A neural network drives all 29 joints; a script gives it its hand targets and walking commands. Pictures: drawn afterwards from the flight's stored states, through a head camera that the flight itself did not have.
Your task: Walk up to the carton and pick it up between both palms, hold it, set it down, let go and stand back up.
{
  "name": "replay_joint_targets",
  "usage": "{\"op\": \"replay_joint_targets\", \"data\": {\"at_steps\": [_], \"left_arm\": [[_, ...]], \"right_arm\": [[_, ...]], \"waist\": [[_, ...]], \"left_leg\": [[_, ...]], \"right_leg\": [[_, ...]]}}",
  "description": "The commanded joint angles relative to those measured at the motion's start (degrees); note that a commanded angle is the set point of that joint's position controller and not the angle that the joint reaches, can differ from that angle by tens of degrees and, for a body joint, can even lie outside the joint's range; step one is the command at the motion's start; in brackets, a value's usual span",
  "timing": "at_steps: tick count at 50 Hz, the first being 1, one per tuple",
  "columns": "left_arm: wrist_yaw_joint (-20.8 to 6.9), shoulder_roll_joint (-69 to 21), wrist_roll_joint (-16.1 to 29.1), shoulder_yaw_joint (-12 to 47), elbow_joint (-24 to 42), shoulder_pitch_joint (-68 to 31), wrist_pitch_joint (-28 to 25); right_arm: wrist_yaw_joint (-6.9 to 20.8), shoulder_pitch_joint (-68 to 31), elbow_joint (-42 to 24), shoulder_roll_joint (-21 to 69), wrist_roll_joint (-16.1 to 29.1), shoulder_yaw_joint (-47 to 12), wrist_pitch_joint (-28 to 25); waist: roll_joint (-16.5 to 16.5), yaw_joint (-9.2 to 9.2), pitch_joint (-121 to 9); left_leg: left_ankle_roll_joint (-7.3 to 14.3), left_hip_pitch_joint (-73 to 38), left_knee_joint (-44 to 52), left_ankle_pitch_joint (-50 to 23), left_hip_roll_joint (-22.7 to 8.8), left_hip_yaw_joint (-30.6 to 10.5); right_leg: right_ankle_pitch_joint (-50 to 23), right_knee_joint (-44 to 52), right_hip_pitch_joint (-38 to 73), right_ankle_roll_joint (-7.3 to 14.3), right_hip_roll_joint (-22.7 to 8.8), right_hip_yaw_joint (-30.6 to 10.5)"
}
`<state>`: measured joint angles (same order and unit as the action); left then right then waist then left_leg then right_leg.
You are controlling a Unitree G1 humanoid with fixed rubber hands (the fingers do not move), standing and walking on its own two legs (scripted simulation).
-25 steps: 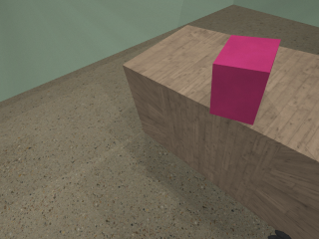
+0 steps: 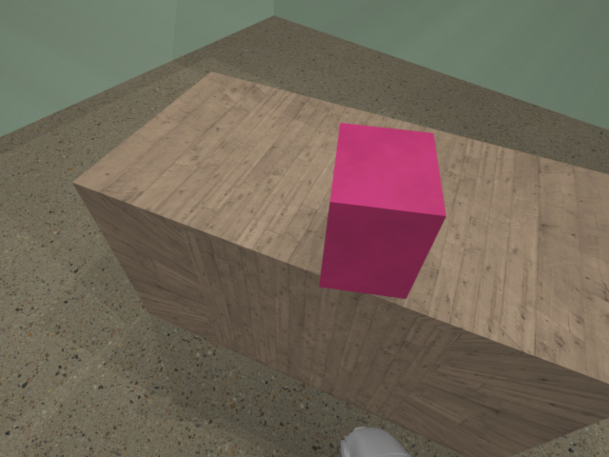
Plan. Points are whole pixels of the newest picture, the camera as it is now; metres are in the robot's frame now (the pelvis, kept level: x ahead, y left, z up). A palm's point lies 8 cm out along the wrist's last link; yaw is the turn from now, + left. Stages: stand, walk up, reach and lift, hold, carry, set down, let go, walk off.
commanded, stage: walk up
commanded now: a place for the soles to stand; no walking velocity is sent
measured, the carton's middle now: (373, 213) +0.52 -0.13 -0.02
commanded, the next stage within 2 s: none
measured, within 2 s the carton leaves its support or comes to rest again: neither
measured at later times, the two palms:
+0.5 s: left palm (150, 355) +0.30 +0.24 -0.10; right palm (494, 413) +0.20 -0.27 -0.12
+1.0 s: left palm (193, 332) +0.35 +0.18 -0.12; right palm out of the picture +0.04 -0.28 -0.12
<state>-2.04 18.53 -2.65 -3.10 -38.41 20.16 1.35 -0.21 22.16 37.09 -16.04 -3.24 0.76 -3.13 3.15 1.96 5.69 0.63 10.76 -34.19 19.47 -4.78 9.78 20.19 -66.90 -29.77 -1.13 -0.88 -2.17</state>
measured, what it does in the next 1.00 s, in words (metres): walks ahead, turning right: right foot, then left foot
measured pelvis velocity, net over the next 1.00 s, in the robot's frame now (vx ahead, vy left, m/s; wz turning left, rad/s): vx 0.12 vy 0.00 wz -0.53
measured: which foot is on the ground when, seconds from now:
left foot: down 0.00-0.22, up 0.24-0.54, down 0.56-1.00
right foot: up 0.00-0.18, down 0.20-0.58, up 0.60-0.90, down 0.92-1.00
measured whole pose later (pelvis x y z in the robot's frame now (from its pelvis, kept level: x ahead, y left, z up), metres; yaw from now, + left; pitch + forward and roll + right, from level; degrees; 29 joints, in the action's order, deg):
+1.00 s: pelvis +0.12 +0.00 -0.02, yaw -30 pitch -4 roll -1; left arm -1.9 16.1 -0.4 -2.6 -38.3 15.0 2.4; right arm -1.1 18.8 36.1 -19.7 -1.0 2.4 2.8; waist -1.8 0.9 6.5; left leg -0.8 25.7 -50.2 27.7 -10.7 5.1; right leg 21.5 -45.2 -19.4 0.9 2.1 -2.1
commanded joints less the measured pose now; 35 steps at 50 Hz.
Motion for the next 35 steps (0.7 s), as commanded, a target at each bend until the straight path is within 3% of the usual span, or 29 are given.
{"op": "replay_joint_targets", "data": {"at_steps": [1,3,6,7,9,10,11,12,13,14,16,18,19,20,21,23,25,27,28,29,30,31,32,33,35], "left_arm": [[-0.8,-0.2,0.8,0.2,6.1,-2.7,-1.9],[-1.2,-0.9,0.7,0.1,7.0,-4.8,-2.5],[-1.3,0.3,0.0,-0.8,7.2,-5.5,-3.0],[-1.1,0.8,-0.4,-1.3,7.0,-4.6,-3.1],[-0.1,3.1,-1.0,-2.5,4.8,3.2,-3.5],[0.9,6.4,-1.2,-3.6,3.3,9.0,-3.7],[2.2,10.9,-1.2,-4.5,4.1,11.7,-3.9],[3.0,13.3,0.0,-5.2,5.0,11.3,-3.2],[3.7,12.2,1.4,-5.1,4.8,9.8,-2.6],[4.0,10.2,1.5,-3.7,5.0,7.6,-2.5],[4.8,8.6,0.3,-2.5,5.9,3.2,-2.2],[4.2,6.9,0.4,-1.8,6.2,-1.6,-2.5],[4.0,6.3,0.7,-1.7,6.8,-4.8,-2.4],[3.7,4.8,1.4,-0.9,6.3,-4.3,-2.6],[3.6,5.4,1.2,-0.9,6.6,-4.2,-2.7],[3.2,7.2,1.0,-1.5,7.4,-5.0,-2.0],[2.9,8.7,1.0,-1.7,8.5,-7.4,-0.4],[2.5,8.0,2.0,-1.0,9.0,-9.7,0.8],[2.3,5.9,2.8,-0.5,9.1,-6.5,0.9],[2.6,3.5,2.0,-0.4,9.2,-1.5,1.3],[3.4,6.3,0.0,-1.4,8.3,-2.6,2.8],[3.3,9.2,-0.8,-2.6,7.9,-4.0,3.5],[3.3,9.2,-0.4,-3.0,7.0,-4.4,3.6],[2.7,8.2,-0.1,-2.8,6.4,-4.2,3.8],[1.6,6.7,0.4,-2.6,6.3,-2.5,3.9]], "right_arm": [[0.0,2.9,-3.2,-9.5,0.4,3.0,-1.3],[-0.1,2.5,-3.6,-10.9,0.5,3.3,-0.9],[-0.3,2.1,-4.2,-12.2,0.9,3.5,-0.4],[-0.4,1.6,-4.4,-12.7,1.0,3.4,0.0],[-0.7,1.2,-4.8,-11.5,1.0,2.6,0.9],[-0.5,4.3,-5.0,-8.6,0.9,1.5,1.2],[0.1,6.7,-6.4,-5.5,1.1,0.4,1.6],[0.0,6.4,-7.4,-8.7,1.7,1.4,2.8],[-0.1,2.1,-7.6,-11.4,1.2,2.3,3.9],[0.2,0.4,-7.9,-11.3,0.9,2.5,3.8],[0.8,2.3,-7.1,-8.8,1.1,2.3,2.7],[0.7,3.7,-7.1,-7.2,0.9,2.2,2.2],[0.6,3.3,-7.3,-6.1,1.2,1.9,2.4],[0.5,2.3,-6.6,-5.5,1.7,1.5,2.6],[0.3,2.5,-6.8,-5.3,2.0,1.4,2.8],[-0.1,2.1,-6.7,-5.6,2.7,1.3,3.0],[-0.6,1.8,-6.5,-6.2,2.7,1.6,3.0],[-1.0,2.1,-7.1,-7.9,2.2,2.4,2.4],[-1.3,0.9,-8.1,-10.5,1.2,2.9,2.2],[-1.5,-0.4,-9.4,-15.2,1.3,4.0,2.7],[-1.6,-2.1,-8.7,-17.7,2.2,5.6,3.3],[-2.2,-3.1,-8.5,-14.5,2.1,4.8,3.4],[-2.4,-4.9,-8.4,-11.7,1.6,4.1,3.5],[-3.0,-6.2,-8.0,-11.6,0.9,4.1,3.5],[-3.1,-7.9,-7.7,-11.4,0.6,4.3,3.0]], "waist": [[-16.2,1.77,-0.1],[-16.8,1.65,-1.0],[-13.8,1.16,-1.4],[-12.3,0.08,-1.5],[-3.8,-4.56,-5.6],[4.6,-7.29,-10.6],[16.2,-8.19,-13.1],[14.5,-8.36,-13.2],[10.7,-9.56,-10.9],[8.0,-8.32,-8.0],[5.3,-5.83,-5.8],[5.1,-2.78,-4.8],[6.5,-2.11,-3.3],[8.9,-2.15,-1.2],[9.1,-1.91,-1.8],[8.8,-2.25,-5.5],[5.9,-1.44,-8.6],[0.9,0.95,-9.3],[-6.2,0.55,-9.3],[-17.2,-0.81,-8.2],[-18.7,0.16,-8.4],[-13.6,-0.04,-4.7],[-10.8,0.01,-1.9],[-10.6,-0.78,-0.3],[-13.9,-1.40,-2.8]], "left_leg": [[11.3,-7.8,13.1,-30.4,-11.6,-5.2],[11.0,-5.3,11.6,-28.8,-11.1,-1.3],[11.2,0.4,11.1,-18.3,-13.2,-0.9],[10.8,1.5,8.9,-17.2,-14.1,-1.0],[8.0,5.6,-5.5,-19.5,-12.4,2.1],[5.3,8.1,-20.1,-17.2,-8.6,4.2],[1.1,19.4,-34.3,5.1,-1.8,4.1],[-1.0,25.0,-39.8,17.4,2.8,-2.8],[-0.9,25.6,-42.8,17.2,0.4,-7.2],[-0.7,27.1,-43.6,13.9,-0.2,-8.2],[-1.1,24.8,-39.8,10.8,-2.2,-8.7],[-1.5,17.0,-33.1,10.3,-2.6,-8.8],[-1.9,14.0,-28.7,10.1,-2.2,-8.0],[-2.2,12.7,-25.1,7.1,-0.5,-8.2],[-2.1,10.8,-22.4,4.8,-0.2,-7.8],[-2.1,8.1,-17.3,1.3,1.4,-6.6],[-1.6,2.4,-10.3,-5.1,2.7,-5.3],[0.3,-5.6,-0.1,-16.9,2.6,-6.0],[3.3,-6.6,4.3,-18.4,-5.1,-14.8],[11.2,-2.3,11.7,-23.8,-22.3,-31.8],[19.6,2.7,15.7,-18.0,-29.6,-40.4],[18.9,5.6,16.2,-15.1,-26.6,-37.6],[16.2,5.9,14.1,-15.4,-21.2,-28.8],[14.3,6.0,12.3,-17.3,-18.3,-24.1],[13.1,3.5,12.0,-11.4,-15.9,-20.9]], "right_leg": [[-2.1,13.0,-6.4,-0.2,-2.4,1.2],[-3.9,19.8,-0.6,0.4,-2.5,3.5],[-8.4,25.2,8.4,1.8,-1.8,6.0],[-8.9,27.9,11.3,2.5,-1.3,6.4],[-12.3,32.4,23.9,4.4,1.7,6.4],[-9.6,34.1,31.7,6.6,1.5,2.0],[-7.8,37.8,37.1,11.8,-10.6,-21.2],[-1.4,45.8,36.3,19.7,-18.8,-40.9],[6.0,49.1,32.2,21.5,-19.7,-42.5],[2.0,48.8,30.9,19.4,-17.3,-37.7],[-16.9,43.8,26.3,17.2,-14.8,-25.1],[-22.3,42.7,15.1,15.8,-11.1,-18.2],[-25.4,41.9,10.3,14.9,-9.0,-14.6],[-33.6,41.4,6.0,15.7,-8.2,-13.0],[-38.7,39.9,5.1,15.7,-8.6,-12.7],[-43.8,36.3,6.8,14.6,-7.8,-13.0],[-38.7,32.2,5.4,12.5,-6.1,-13.8],[-26.3,26.5,0.4,7.4,-2.7,-13.8],[-16.4,19.7,-2.7,3.6,0.9,-11.6],[8.9,5.1,-3.8,-0.6,9.1,-4.9],[19.8,-8.4,-2.5,-1.2,6.3,-3.5],[17.1,-13.2,-3.7,-1.3,5.8,-6.8],[14.2,-14.0,-5.1,-1.2,5.6,-7.8],[11.7,-14.3,-5.6,-1.8,4.9,-8.1],[8.2,-13.9,-5.1,-2.3,4.3,-6.1]]}}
